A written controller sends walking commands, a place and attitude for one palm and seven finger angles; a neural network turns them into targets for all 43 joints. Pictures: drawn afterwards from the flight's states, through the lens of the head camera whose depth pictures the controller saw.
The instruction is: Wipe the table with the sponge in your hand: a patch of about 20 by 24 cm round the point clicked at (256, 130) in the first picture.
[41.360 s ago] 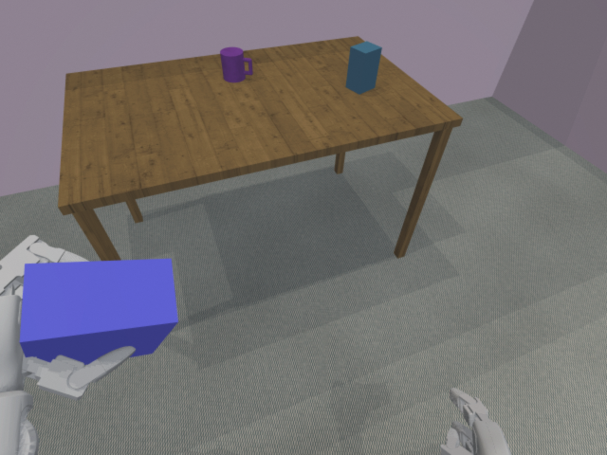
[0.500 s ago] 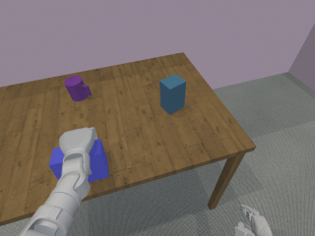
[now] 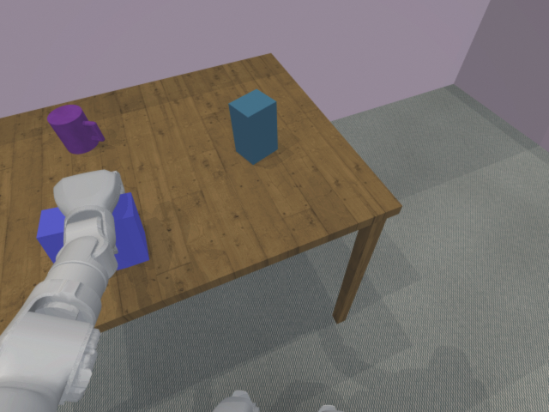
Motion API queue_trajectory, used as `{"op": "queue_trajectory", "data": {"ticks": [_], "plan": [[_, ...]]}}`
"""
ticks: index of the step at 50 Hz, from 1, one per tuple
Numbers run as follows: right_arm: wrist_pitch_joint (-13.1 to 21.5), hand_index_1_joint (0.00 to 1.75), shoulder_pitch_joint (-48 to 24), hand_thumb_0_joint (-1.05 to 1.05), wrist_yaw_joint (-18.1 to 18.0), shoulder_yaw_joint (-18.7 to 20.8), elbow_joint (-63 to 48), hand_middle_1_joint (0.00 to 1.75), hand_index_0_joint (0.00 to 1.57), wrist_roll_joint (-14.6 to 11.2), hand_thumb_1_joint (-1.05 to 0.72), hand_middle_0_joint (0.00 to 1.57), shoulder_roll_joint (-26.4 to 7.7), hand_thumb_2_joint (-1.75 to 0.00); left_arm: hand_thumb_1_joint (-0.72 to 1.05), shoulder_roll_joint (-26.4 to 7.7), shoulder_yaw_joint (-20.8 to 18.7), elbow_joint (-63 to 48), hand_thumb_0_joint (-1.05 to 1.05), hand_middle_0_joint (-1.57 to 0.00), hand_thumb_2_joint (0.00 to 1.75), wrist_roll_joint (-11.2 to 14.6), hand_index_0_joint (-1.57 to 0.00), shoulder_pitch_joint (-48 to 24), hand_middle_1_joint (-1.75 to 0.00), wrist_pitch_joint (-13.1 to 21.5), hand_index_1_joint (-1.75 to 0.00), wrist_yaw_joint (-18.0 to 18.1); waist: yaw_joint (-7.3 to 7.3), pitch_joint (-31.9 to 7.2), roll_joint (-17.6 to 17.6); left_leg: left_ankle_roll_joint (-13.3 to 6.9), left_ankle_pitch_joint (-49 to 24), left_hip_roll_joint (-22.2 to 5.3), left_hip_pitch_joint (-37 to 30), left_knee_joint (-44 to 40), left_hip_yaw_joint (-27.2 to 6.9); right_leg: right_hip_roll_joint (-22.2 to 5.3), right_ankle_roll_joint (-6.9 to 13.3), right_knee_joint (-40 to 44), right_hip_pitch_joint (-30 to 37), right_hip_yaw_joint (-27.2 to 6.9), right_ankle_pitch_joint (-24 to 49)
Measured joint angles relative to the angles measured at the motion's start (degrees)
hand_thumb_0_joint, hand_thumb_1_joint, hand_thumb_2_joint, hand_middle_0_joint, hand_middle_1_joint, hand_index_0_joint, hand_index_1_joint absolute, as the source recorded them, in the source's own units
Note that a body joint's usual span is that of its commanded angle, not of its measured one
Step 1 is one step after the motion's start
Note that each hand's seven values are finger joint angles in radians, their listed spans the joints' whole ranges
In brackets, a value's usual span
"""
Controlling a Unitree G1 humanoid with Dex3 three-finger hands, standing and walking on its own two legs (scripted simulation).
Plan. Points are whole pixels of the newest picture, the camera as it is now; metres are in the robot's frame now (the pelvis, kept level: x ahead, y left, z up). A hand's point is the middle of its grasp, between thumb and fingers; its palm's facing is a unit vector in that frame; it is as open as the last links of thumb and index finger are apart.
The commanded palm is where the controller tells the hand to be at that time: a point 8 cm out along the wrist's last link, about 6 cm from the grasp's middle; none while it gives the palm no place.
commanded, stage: wipe forward along the third lane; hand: left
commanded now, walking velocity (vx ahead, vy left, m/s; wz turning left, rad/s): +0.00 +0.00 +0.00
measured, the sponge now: (102, 244) +0.38 +0.32 -0.01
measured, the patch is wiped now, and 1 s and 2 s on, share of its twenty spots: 0.85 1.00 1.00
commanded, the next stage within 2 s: wipe back along the third lane in 0.78 s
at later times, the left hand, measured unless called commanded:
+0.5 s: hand (102, 185) +0.47 +0.32 +0.04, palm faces -0.17 +0.02 -0.99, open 10.4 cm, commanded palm +0.47 +0.31 +0.07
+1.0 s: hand (99, 173) +0.50 +0.34 +0.04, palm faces -0.12 +0.02 -0.99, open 10.4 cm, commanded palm +0.49 +0.31 +0.06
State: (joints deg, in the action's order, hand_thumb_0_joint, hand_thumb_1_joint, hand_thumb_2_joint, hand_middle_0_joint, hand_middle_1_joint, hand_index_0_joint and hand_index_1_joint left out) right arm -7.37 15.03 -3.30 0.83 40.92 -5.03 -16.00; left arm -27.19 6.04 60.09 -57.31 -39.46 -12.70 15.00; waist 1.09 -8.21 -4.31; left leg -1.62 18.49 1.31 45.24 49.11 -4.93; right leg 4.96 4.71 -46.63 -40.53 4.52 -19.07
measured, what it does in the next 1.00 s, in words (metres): shifts its weight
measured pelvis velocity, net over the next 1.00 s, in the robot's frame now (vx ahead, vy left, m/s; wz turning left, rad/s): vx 0.03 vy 0.06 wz -0.07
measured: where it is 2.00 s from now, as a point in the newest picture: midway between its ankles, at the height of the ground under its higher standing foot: outside the picture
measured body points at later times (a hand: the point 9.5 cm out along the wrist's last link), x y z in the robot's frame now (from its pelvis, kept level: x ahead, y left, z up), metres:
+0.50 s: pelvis +0.02 +0.01 -0.01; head +0.10 +0.00 +0.44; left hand +0.48 +0.32 +0.09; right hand +0.06 -0.26 -0.13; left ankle +0.08 +0.12 -0.69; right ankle +0.04 -0.07 -0.69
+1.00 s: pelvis +0.03 +0.06 +0.00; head +0.12 +0.07 +0.44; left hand +0.51 +0.34 +0.09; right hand +0.09 -0.21 -0.12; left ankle +0.08 +0.12 -0.69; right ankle +0.04 -0.07 -0.69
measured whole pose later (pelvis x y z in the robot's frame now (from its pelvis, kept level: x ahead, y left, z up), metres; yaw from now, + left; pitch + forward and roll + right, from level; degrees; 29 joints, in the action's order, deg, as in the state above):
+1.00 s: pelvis +0.03 +0.06 +0.00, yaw -4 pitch +20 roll -5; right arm -7.6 15.9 0.0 0.0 39.2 -3.3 -14.7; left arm -31.1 2.5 69.8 -61.3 -52.4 -12.3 14.7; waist 3.7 -10.4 -3.7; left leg -4.0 19.0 2.4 51.5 51.1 -3.9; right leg 5.4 0.7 -44.6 -45.4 1.3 -19.1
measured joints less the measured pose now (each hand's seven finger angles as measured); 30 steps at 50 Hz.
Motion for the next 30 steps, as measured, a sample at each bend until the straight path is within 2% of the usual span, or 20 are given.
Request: {"op": "queue_trajectory", "data": {"ticks": [13, 20, 30], "plan": [[1.91, 0.3, 2.61, 0.01, 0.94, -0.34, -0.23, 0.29, 0.2, 0.22, -0.9, 0.2, -0.7, -0.9, -0.61, -6.35, -3.94, 6.86, 0.0, -0.76, 1.06, -1.23, -0.78, -5.8, -1.3, 2.72, -1.31, -2.15, 2.42, -0.88, -0.03, -0.22, 0.9, -0.88, 4.61, 3.06, -1.11, 2.38, 0.58, -1.17, -4.41, -0.55, 0.0], [1.93, 0.3, 3.12, 0.01, 1.63, -0.5, -0.46, 0.29, 0.2, 0.39, -0.9, 0.2, -0.73, -0.9, -0.61, -7.98, -6.03, 7.46, 0.0, -0.76, 1.06, -1.42, -0.78, -6.07, -1.3, 4.42, -1.31, -3.32, 2.53, -1.32, -0.42, -0.07, 1.25, -1.29, 5.18, 3.61, -0.85, 3.09, 0.18, -0.84, -4.78, -1.33, -0.53], [0.9, 0.3, 2.07, 0.0, 2.46, -0.77, -1.25, 0.29, 0.2, 0.81, -0.9, 0.2, 0.01, -0.9, -0.61, -7.63, -6.82, 6.22, 0.0, -0.76, 1.06, -2.76, -0.78, -6.81, -1.3, 4.55, -1.31, -3.37, 2.16, -1.89, -0.21, 0.22, 1.41, -0.9, 5.02, 2.4, -0.07, 2.57, -1.21, 1.07, -4.25, -2.33, -0.66]]}}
